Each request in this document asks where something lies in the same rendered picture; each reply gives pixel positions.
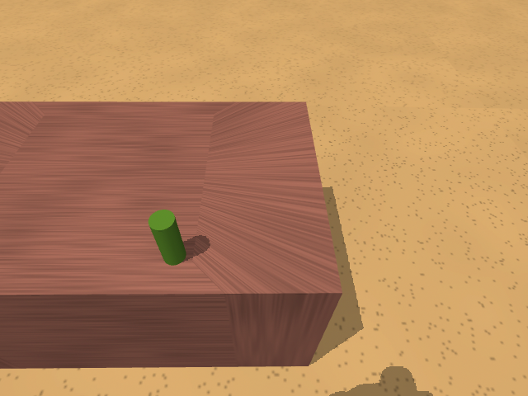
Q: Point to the can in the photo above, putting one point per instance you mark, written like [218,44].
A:
[164,227]

